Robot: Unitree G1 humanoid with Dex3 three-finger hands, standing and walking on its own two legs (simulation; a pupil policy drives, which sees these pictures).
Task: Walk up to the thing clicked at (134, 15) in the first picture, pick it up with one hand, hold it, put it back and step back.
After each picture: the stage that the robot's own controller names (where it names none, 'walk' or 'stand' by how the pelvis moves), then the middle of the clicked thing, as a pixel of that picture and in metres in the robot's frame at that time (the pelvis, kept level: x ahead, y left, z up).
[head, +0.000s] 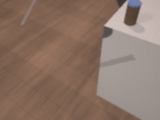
stand; (132, 13) +0.76 -0.25 +0.03
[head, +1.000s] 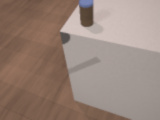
walk; (86, 13) +0.71 +0.02 +0.06
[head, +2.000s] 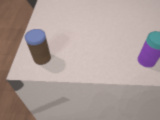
stand; (38, 47) +0.45 +0.17 +0.07
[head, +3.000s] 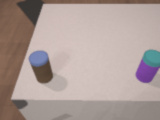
stand; (41, 67) +0.42 +0.17 +0.03
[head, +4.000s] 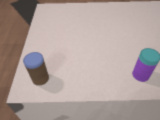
stand; (37, 69) +0.41 +0.18 +0.03
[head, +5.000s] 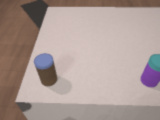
stand; (46, 70) +0.41 +0.15 +0.03
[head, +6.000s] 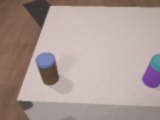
stand; (48, 69) +0.41 +0.15 +0.03
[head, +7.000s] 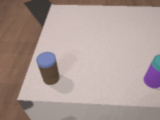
rise first; (48, 69) +0.41 +0.14 +0.03
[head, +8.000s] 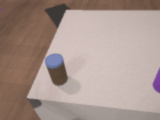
rise first; (57, 70) +0.42 +0.15 +0.03
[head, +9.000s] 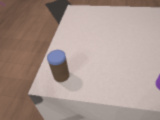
go down; (59, 66) +0.42 +0.14 +0.03
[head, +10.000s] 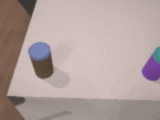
go down; (42, 61) +0.42 +0.13 +0.05
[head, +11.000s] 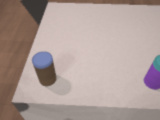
go down; (45, 69) +0.41 +0.13 +0.04
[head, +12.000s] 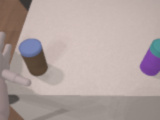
close in; (34, 58) +0.42 +0.15 +0.07
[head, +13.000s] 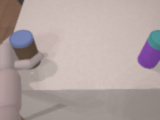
lift; (26, 50) +0.44 +0.16 +0.08
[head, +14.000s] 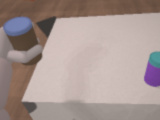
lift; (25, 42) +0.35 +0.16 +0.26
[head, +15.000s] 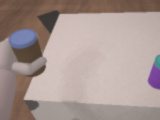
hold; (29, 54) +0.34 +0.16 +0.21
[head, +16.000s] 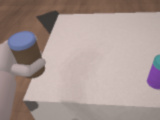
hold; (28, 56) +0.34 +0.16 +0.21
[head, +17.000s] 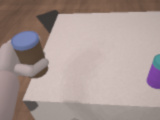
hold; (31, 55) +0.34 +0.15 +0.21
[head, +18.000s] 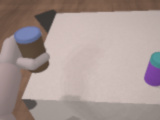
crouch; (33, 50) +0.36 +0.15 +0.21
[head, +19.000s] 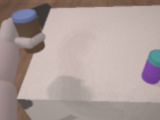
lower; (29, 32) +0.44 +0.16 +0.21
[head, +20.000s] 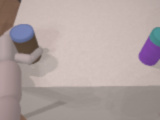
lower; (27, 45) +0.45 +0.16 +0.09
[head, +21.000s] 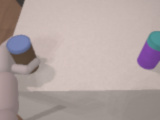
lower; (24, 55) +0.42 +0.17 +0.09
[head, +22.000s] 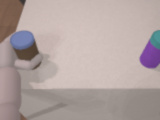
lower; (27, 51) +0.44 +0.16 +0.09
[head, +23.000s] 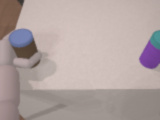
lower; (26, 49) +0.44 +0.16 +0.09
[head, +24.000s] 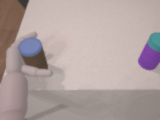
withdraw; (34, 58) +0.42 +0.14 +0.08
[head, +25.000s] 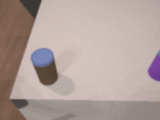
sink last; (45, 67) +0.39 +0.13 +0.07
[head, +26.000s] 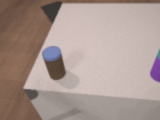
stand; (54, 63) +0.42 +0.14 +0.06
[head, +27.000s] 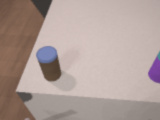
stand; (49, 64) +0.41 +0.14 +0.06
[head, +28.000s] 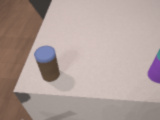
stand; (48, 64) +0.40 +0.14 +0.07
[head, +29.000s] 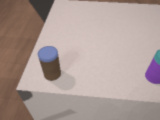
stand; (50, 64) +0.41 +0.14 +0.06
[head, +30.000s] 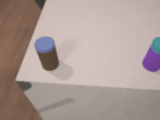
walk; (47, 54) +0.44 +0.14 +0.04
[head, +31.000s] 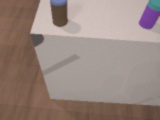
walk; (59, 10) +0.63 +0.11 +0.05
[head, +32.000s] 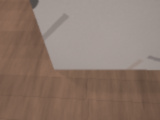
walk; out of the picture +0.96 +0.22 +0.06
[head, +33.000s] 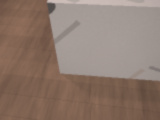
stand; out of the picture +1.04 +0.12 +0.04
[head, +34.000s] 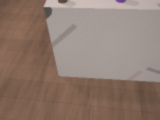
stand; out of the picture +1.05 +0.13 +0.03
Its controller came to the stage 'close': yes
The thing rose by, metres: 0.20
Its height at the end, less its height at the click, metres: +0.00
